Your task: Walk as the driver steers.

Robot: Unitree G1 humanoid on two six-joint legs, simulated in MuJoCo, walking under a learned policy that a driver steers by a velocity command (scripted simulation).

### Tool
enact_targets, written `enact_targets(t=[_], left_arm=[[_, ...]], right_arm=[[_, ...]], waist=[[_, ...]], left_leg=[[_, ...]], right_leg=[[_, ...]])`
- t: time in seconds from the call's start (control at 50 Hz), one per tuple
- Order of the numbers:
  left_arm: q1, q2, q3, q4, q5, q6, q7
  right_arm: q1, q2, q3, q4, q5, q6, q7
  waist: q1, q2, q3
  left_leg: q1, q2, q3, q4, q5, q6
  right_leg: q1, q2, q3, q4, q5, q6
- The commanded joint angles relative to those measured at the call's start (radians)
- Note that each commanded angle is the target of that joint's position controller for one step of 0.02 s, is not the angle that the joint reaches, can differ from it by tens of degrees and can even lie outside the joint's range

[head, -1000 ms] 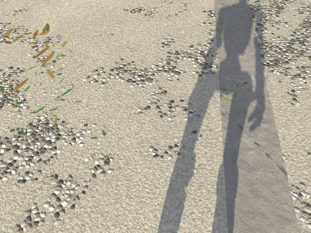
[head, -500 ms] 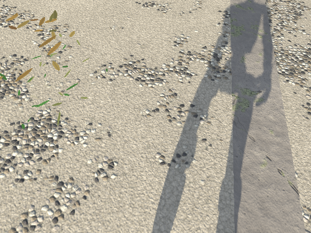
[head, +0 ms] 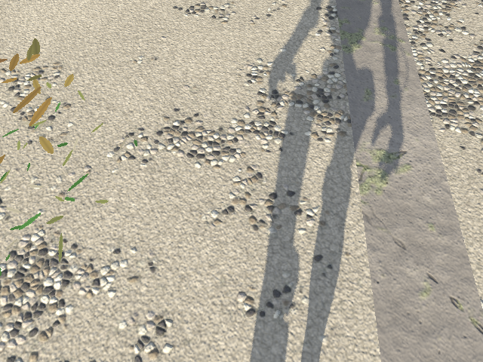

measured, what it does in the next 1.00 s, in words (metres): walks ahead: right foot, then left foot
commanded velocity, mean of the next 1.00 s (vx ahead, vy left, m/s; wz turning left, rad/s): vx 0.50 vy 0.00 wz -0.11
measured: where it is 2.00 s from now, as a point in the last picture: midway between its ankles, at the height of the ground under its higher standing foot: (281, 168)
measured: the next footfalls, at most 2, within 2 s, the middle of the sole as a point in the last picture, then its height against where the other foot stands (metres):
right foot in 0.04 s outside the picture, level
left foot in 0.60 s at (207, 334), level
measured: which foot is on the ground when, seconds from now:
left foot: down 0.00-0.04, up 0.06-0.58, down 0.60-1.00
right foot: up 0.00-0.02, down 0.04-0.62, up 0.64-1.00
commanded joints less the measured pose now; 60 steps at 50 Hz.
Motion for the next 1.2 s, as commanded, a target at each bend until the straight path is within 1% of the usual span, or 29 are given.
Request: enact_targets(t=[0.02, 0.04, 0.06, 0.08, 0.1, 0.12, 0.16, 0.18, 0.26, 0.36, 0.48, 0.54, 0.58, 0.6, 0.62, 0.64, 0.66, 0.68, 0.7, 0.74, 0.84, 0.94, 1.02, 1.08, 1.12, 1.14, 1.16, 1.18, 1.2], left_arm=[[0.296, 0.117, 0.048, 0.051, 0.003, -0.025, 0.022], [0.455, 0.175, 0.069, 0.091, 0.027, -0.032, 0.032], [0.546, 0.278, 0.096, 0.095, 0.047, -0.030, 0.032], [0.465, 0.251, 0.091, 0.092, 0.007, -0.014, 0.019], [0.343, 0.207, 0.076, 0.075, -0.006, -0.015, 0.016], [0.288, 0.141, 0.058, 0.069, -0.006, -0.025, 0.012], [0.281, 0.069, 0.034, 0.095, -0.006, -0.039, 0.021], [0.304, 0.064, 0.029, 0.108, -0.005, -0.046, 0.026], [0.390, 0.117, 0.032, 0.131, -0.008, -0.061, 0.030], [0.478, 0.112, 0.021, 0.141, -0.010, -0.057, 0.029], [0.566, 0.123, 0.018, 0.172, 0.000, -0.056, 0.041], [0.532, 0.145, 0.025, 0.174, 0.006, -0.053, 0.051], [0.497, 0.164, 0.030, 0.171, 0.006, -0.045, 0.051], [0.489, 0.150, 0.025, 0.161, -0.002, -0.044, 0.049], [0.541, 0.073, 0.006, 0.125, -0.037, -0.043, 0.039], [0.587, 0.091, 0.020, 0.132, -0.040, -0.042, 0.033], [0.502, 0.126, 0.029, 0.117, -0.023, -0.034, 0.036], [0.428, 0.111, 0.025, 0.100, -0.016, -0.038, 0.032], [0.407, 0.087, 0.025, 0.101, -0.014, -0.034, 0.029], [0.436, 0.062, 0.026, 0.111, 0.011, -0.005, 0.018], [0.308, 0.063, 0.030, 0.060, 0.007, 0.029, 0.000], [0.125, 0.054, 0.019, -0.010, 0.001, 0.024, -0.012], [0.011, 0.047, 0.007, -0.064, 0.005, 0.021, -0.017], [0.033, 0.067, 0.016, -0.073, 0.009, 0.021, -0.015], [0.140, 0.096, 0.031, -0.048, 0.012, 0.022, -0.008], [0.229, 0.118, 0.044, -0.023, 0.014, 0.019, -0.005], [0.356, 0.152, 0.063, 0.014, 0.024, 0.012, 0.001], [0.442, 0.244, 0.093, 0.026, 0.033, 0.010, 0.013], [0.390, 0.323, 0.109, -0.001, 0.017, 0.021, 0.011]], right_arm=[[-0.005, -0.172, -0.033, -0.027, -0.002, 0.001, -0.008], [-0.004, -0.152, -0.027, -0.044, 0.007, 0.003, -0.003], [0.109, -0.037, -0.007, -0.070, 0.050, 0.006, 0.012], [0.052, -0.124, -0.033, -0.070, 0.031, 0.007, 0.013], [-0.047, -0.131, -0.037, -0.108, 0.021, 0.007, 0.013], [-0.104, -0.121, -0.035, -0.120, 0.014, 0.002, 0.015], [-0.096, -0.085, -0.035, -0.115, -0.011, 0.023, 0.022], [-0.081, -0.068, -0.034, -0.109, -0.017, 0.037, 0.028], [-0.199, -0.082, -0.038, -0.156, -0.019, 0.065, 0.041], [-0.424, -0.090, -0.032, -0.233, -0.004, 0.065, 0.047], [-0.573, -0.094, -0.026, -0.287, 0.001, 0.052, 0.047], [-0.532, -0.112, -0.036, -0.287, 0.000, 0.039, 0.041], [-0.311, -0.140, -0.057, -0.215, -0.004, 0.026, 0.026], [-0.138, -0.182, -0.075, -0.161, -0.022, 0.017, 0.017], [0.001, -0.284, -0.102, -0.146, -0.046, 0.013, 0.009], [-0.033, -0.303, -0.109, -0.143, -0.019, 0.030, 0.024], [-0.161, -0.258, -0.097, -0.165, 0.002, 0.035, 0.028], [-0.240, -0.183, -0.076, -0.180, 0.006, 0.028, 0.032], [-0.274, -0.140, -0.063, -0.177, 0.001, 0.020, 0.031], [-0.250, -0.096, -0.046, -0.149, 0.003, 0.005, 0.018], [-0.149, -0.144, -0.050, -0.125, 0.005, -0.018, 0.009], [-0.087, -0.135, -0.040, -0.115, 0.007, -0.018, -0.001], [-0.019, -0.152, -0.041, -0.090, 0.006, -0.012, -0.016], [-0.024, -0.180, -0.047, -0.085, 0.002, 0.000, -0.029], [-0.052, -0.210, -0.057, -0.093, -0.003, 0.013, -0.035], [-0.067, -0.224, -0.062, -0.104, -0.004, 0.021, -0.032], [-0.090, -0.233, -0.065, -0.120, 0.001, 0.026, -0.023], [-0.102, -0.198, -0.058, -0.158, 0.005, 0.023, -0.014], [-0.104, -0.134, -0.051, -0.239, 0.021, 0.015, 0.008]], waist=[[0.182, 0.084, -0.114], [0.234, 0.041, -0.212], [0.191, -0.182, -0.358], [0.168, -0.090, -0.361], [0.121, -0.057, -0.191], [0.104, 0.005, -0.106], [0.039, -0.010, -0.041], [0.027, -0.021, -0.041], [0.024, -0.034, -0.002], [0.077, -0.045, 0.037], [0.118, -0.064, 0.052], [0.076, -0.070, 0.030], [-0.020, -0.059, -0.085], [-0.082, -0.030, -0.184], [-0.089, 0.139, -0.326], [-0.046, 0.223, -0.388], [0.000, 0.098, -0.238], [0.013, 0.034, -0.121], [0.044, 0.018, -0.058], [0.083, 0.060, -0.030], [0.082, 0.061, 0.004], [0.049, 0.066, 0.035], [0.018, 0.071, 0.050], [0.047, 0.094, 0.016], [0.101, 0.126, -0.050], [0.136, 0.128, -0.102], [0.202, 0.091, -0.165], [0.234, -0.027, -0.250], [0.149, -0.226, -0.300]], left_leg=[[-0.095, 0.237, -0.031, 0.397, 1.089, 0.094], [-0.280, 0.200, -0.014, 0.654, 0.819, 0.082], [-0.640, 0.019, 0.025, 1.093, 0.135, 0.037], [-0.744, -0.002, -0.122, 1.209, -0.065, 0.054], [-0.805, 0.063, -0.130, 1.188, 0.019, 0.061], [-0.784, 0.099, -0.127, 1.126, 0.084, 0.062], [-0.688, 0.145, -0.125, 1.011, 0.119, 0.049], [-0.658, 0.147, -0.118, 0.981, 0.123, 0.040], [-0.754, 0.168, -0.076, 0.869, 0.209, 0.007], [-0.837, 0.162, -0.031, 0.608, 0.366, -0.022], [-0.828, 0.114, 0.004, 0.409, 0.373, 0.013], [-0.724, 0.073, 0.019, 0.345, 0.269, 0.059], [-0.463, 0.006, 0.048, 0.269, 0.257, 0.098], [-0.211, 0.069, -0.017, 0.257, 0.272, 0.129], [0.078, 0.356, -0.402, 0.219, 0.153, 0.216], [0.140, 0.477, -0.765, 0.073, 0.146, 0.294], [0.001, 0.441, -0.618, 0.058, 0.064, 0.255], [-0.154, 0.405, -0.484, 0.014, 0.086, 0.220], [-0.258, 0.357, -0.378, -0.025, 0.136, 0.170], [-0.350, 0.298, -0.237, -0.057, 0.244, 0.115], [-0.309, 0.276, -0.079, -0.087, 0.421, 0.082], [-0.244, 0.250, 0.045, -0.075, 0.583, 0.055], [-0.130, 0.282, 0.104, -0.039, 0.723, 0.057], [-0.048, 0.305, 0.153, 0.082, 1.049, 0.050], [-0.023, 0.317, 0.175, 0.265, 1.262, 0.053], [-0.043, 0.321, 0.174, 0.419, 1.248, 0.061], [-0.147, 0.306, 0.187, 0.646, 1.091, 0.046], [-0.385, 0.250, 0.185, 0.970, 0.596, 0.020], [-0.810, 0.001, 0.058, 1.303, -0.163, -0.031]], right_leg=[[0.361, 0.079, -0.028, -0.090, -0.021, -0.060], [0.609, -0.057, 0.114, -0.104, -0.099, -0.097], [0.897, -0.384, 0.637, -0.183, -0.229, -0.246], [0.837, -0.386, 0.815, -0.315, -0.282, -0.247], [0.687, -0.357, 0.638, -0.333, -0.304, -0.206], [0.554, -0.316, 0.527, -0.370, -0.210, -0.175], [0.393, -0.229, 0.361, -0.410, -0.071, -0.110], [0.369, -0.213, 0.318, -0.417, -0.018, -0.102], [0.376, -0.184, 0.230, -0.460, 0.076, -0.106], [0.458, -0.157, 0.169, -0.475, 0.179, -0.088], [0.632, -0.194, 0.140, -0.420, 0.335, -0.092], [0.686, -0.216, 0.118, -0.317, 0.572, -0.075], [0.667, -0.185, 0.083, -0.062, 0.755, -0.045], [0.521, -0.146, 0.060, 0.155, 0.587, -0.027], [0.216, -0.031, 0.001, 0.522, 0.132, 0.013], [0.016, 0.095, 0.099, 0.754, -0.417, 0.018], [-0.056, 0.014, 0.168, 0.788, -0.334, 0.005], [-0.053, -0.023, 0.168, 0.738, -0.255, 0.005], [-0.016, -0.055, 0.167, 0.668, -0.209, 0.004], [0.058, -0.077, 0.167, 0.597, -0.174, 0.017], [-0.083, -0.088, 0.144, 0.528, -0.035, 0.036], [-0.128, -0.068, 0.076, 0.283, 0.108, 0.046], [-0.105, -0.041, -0.008, 0.111, 0.098, 0.020], [-0.019, 0.018, -0.058, 0.060, -0.012, -0.030], [0.102, 0.079, -0.081, 0.054, -0.118, -0.078], [0.204, 0.105, -0.076, 0.019, -0.151, -0.105], [0.393, 0.110, -0.033, -0.083, -0.125, -0.138], [0.616, -0.103, 0.245, -0.117, -0.192, -0.204], [0.838, -0.340, 0.827, -0.254, -0.134, -0.371]])
Keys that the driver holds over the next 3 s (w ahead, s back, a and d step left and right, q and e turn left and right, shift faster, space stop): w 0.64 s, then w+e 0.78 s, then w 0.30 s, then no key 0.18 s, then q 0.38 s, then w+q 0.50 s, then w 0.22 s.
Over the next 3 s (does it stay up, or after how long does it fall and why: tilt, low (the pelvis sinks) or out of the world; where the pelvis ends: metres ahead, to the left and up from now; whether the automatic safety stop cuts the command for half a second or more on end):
stays up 1.27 -0.10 0.02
